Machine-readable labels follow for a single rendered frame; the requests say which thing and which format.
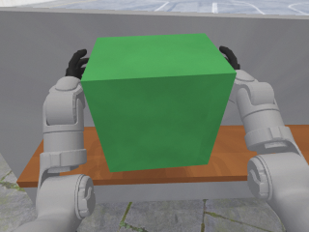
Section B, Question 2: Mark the left robot hand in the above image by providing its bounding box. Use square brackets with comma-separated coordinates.
[65, 48, 90, 80]

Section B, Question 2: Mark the robot left forearm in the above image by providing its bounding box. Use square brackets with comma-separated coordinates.
[36, 76, 87, 216]

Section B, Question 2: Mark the robot right forearm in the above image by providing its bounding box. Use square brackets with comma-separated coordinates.
[229, 70, 309, 168]

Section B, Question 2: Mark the carton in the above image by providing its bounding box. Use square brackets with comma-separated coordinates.
[80, 33, 237, 173]

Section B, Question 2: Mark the robot right upper arm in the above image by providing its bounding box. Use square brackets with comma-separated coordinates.
[247, 152, 309, 232]

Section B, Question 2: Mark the robot left upper arm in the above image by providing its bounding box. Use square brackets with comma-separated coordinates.
[13, 174, 96, 232]

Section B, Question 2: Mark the right robot hand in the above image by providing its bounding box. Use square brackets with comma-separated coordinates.
[219, 45, 240, 71]

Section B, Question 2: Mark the table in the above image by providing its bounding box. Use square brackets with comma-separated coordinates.
[16, 125, 309, 232]

